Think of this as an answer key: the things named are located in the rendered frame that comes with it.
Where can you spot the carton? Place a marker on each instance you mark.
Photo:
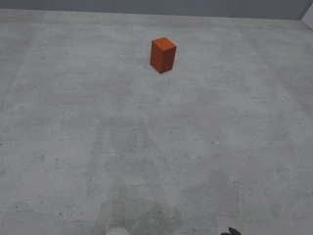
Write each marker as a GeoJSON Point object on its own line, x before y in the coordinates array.
{"type": "Point", "coordinates": [162, 55]}

